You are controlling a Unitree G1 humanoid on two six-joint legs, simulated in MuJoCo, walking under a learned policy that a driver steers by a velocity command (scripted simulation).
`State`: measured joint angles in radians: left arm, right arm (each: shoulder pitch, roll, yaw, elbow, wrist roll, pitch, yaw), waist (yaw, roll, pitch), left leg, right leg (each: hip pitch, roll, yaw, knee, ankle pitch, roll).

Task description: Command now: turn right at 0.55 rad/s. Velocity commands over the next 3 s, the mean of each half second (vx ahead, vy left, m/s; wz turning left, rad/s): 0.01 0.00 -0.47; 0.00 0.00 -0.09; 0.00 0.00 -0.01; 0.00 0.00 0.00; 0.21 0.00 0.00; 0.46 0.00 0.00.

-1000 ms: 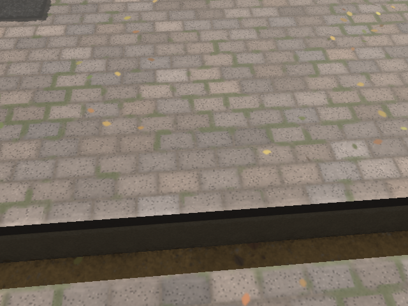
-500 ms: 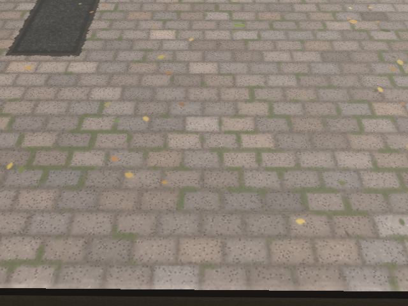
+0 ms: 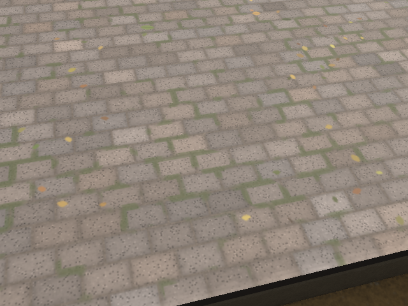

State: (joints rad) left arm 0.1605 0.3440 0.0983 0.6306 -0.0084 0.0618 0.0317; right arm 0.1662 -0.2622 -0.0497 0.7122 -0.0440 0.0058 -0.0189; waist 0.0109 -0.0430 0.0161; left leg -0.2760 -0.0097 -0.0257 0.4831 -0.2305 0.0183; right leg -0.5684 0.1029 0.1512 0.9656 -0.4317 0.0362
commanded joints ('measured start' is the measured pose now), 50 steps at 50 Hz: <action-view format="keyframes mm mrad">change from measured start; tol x16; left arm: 1 81 118 40 -36 6 5 11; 50 1 -17 -41 -16 27 -10 -2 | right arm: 1 -123 -124 -23 -93 17 -13 -12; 50 -12 -70 17 13 34 -27 27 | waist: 1 40 149 -25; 18 -14 209 -118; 21 5 -208 -201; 35 -58 -74 -103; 37 65 151 -69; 50 -16 58 -60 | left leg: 1 73 265 -182 -201 309 195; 18 183 294 36 -13 439 174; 19 79 264 68 54 355 106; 21 -386 72 112 465 -427 -68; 23 -392 95 -13 628 -385 -103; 33 -34 60 22 157 -61 -75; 36 159 148 -90 -80 357 -24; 39 1 117 -84 -87 36 42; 50 114 94 -64 -71 163 43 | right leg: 1 -107 -63 -20 339 29 41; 4 -100 -80 -61 374 87 57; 16 126 -127 -215 -288 45 16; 19 458 -108 -188 -603 381 -76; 21 723 -488 249 -532 984 -326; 24 542 -388 111 -601 653 -297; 31 381 -299 -14 -591 606 -248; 37 283 -158 -44 -576 136 -85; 50 340 -154 -85 -578 276 -46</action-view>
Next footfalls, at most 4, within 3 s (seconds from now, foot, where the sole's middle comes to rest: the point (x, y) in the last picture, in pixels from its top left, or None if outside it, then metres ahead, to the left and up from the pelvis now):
0.40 right None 0.01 -0.15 -0.78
0.70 left None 0.10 0.09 -0.78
2.90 left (198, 252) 0.67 0.02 -0.78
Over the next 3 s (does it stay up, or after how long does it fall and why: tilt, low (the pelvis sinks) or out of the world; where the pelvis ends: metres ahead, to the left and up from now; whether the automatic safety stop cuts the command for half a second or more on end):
stays up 0.46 -0.05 -0.05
